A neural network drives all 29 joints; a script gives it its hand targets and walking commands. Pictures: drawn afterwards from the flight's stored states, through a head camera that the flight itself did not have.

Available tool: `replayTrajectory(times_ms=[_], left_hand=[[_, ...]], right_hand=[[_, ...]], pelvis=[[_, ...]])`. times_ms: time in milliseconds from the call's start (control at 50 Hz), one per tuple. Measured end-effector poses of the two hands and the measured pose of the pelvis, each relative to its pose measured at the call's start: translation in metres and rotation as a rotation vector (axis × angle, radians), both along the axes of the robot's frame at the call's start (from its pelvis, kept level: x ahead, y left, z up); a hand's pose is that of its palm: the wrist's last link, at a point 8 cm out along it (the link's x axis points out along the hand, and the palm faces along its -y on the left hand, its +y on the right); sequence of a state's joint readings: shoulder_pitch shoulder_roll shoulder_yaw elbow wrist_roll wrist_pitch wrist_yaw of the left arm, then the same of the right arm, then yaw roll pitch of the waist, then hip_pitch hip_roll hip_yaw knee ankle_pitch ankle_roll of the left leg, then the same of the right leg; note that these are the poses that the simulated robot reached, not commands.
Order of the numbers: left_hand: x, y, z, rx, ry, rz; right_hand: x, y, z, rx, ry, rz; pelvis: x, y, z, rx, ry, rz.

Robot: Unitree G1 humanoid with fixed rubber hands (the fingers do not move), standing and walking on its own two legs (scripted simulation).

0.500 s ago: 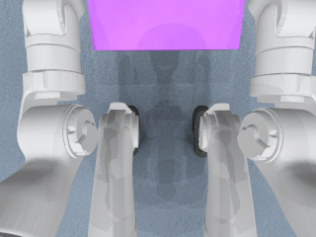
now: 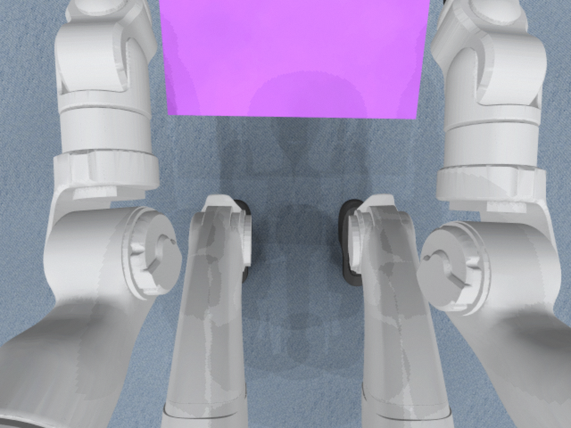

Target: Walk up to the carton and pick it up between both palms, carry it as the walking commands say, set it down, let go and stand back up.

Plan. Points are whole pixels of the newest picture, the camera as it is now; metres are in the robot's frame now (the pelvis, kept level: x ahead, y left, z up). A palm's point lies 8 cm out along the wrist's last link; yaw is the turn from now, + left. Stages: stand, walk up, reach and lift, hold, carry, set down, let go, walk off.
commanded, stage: reach and lift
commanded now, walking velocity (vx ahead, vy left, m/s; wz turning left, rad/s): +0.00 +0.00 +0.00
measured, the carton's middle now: out of the picture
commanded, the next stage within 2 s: none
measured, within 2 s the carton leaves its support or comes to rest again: neither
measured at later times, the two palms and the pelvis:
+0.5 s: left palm out of the picture +0.52 +0.17 -0.01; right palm out of the picture +0.52 -0.14 -0.01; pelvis +0.01 +0.00 +0.05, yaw +0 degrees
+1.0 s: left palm out of the picture +0.50 +0.16 +0.10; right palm out of the picture +0.50 -0.15 +0.11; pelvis +0.08 +0.00 +0.14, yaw +1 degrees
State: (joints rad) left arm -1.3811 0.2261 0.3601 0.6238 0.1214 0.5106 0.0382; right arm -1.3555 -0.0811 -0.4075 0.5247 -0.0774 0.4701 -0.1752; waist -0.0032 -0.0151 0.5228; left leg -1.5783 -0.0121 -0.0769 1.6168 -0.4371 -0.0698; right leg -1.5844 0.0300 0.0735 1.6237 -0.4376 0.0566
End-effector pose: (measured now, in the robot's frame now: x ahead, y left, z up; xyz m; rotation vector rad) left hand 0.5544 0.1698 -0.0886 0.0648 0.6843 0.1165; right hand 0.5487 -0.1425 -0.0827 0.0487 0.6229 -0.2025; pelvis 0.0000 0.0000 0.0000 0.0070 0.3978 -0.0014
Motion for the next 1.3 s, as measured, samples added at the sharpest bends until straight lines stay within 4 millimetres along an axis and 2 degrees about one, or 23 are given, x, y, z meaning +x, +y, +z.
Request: replayTrajectory(times_ms=[180,260,460,580,640,720,820,900,1000,1140,1300], left_hand=[[-0.010,0.006,0.030,0.015,0.009,0.010],[-0.015,0.006,0.044,-0.005,-0.025,0.017],[-0.028,0.003,0.067,-0.006,0.021,0.022],[-0.029,0.002,0.097,0.003,0.002,0.020],[-0.030,0.001,0.109,-0.003,0.040,0.024],[-0.043,0.000,0.132,0.020,0.072,0.024],[-0.052,0.000,0.165,-0.016,0.072,0.024],[-0.053,-0.003,0.182,-0.028,0.071,0.012],[-0.056,-0.005,0.188,-0.052,0.087,0.015],[-0.058,-0.004,0.193,-0.032,0.076,0.004],[-0.072,-0.004,0.209,-0.044,0.095,0.016]], right_hand=[[-0.006,0.007,0.028,-0.002,0.008,0.011],[-0.011,0.007,0.045,-0.008,-0.026,0.012],[-0.023,0.004,0.069,-0.002,0.020,0.006],[-0.023,0.003,0.099,-0.001,-0.003,0.007],[-0.024,0.003,0.112,-0.002,0.034,0.003],[-0.032,0.002,0.135,-0.001,0.066,0.018],[-0.042,-0.001,0.165,0.005,0.072,0.018],[-0.042,-0.006,0.184,0.002,0.071,0.034],[-0.045,-0.010,0.193,0.016,0.089,0.046],[-0.042,-0.005,0.201,-0.018,0.076,0.030],[-0.058,-0.005,0.218,-0.028,0.094,0.026]], pelvis=[[0.003,0.002,0.017,-0.007,-0.006,0.005],[0.001,0.002,0.028,-0.009,-0.067,0.011],[0.007,0.004,0.046,-0.014,-0.004,0.013],[0.012,0.004,0.061,-0.011,-0.022,0.014],[0.024,0.004,0.066,-0.011,0.069,0.015],[0.046,0.003,0.082,-0.013,0.158,0.016],[0.065,0.002,0.106,-0.011,0.176,0.017],[0.072,0.000,0.122,-0.012,0.162,0.019],[0.078,-0.002,0.139,-0.010,0.139,0.020],[0.091,-0.002,0.156,-0.009,0.131,0.020],[0.109,-0.001,0.179,-0.017,0.111,0.030]])
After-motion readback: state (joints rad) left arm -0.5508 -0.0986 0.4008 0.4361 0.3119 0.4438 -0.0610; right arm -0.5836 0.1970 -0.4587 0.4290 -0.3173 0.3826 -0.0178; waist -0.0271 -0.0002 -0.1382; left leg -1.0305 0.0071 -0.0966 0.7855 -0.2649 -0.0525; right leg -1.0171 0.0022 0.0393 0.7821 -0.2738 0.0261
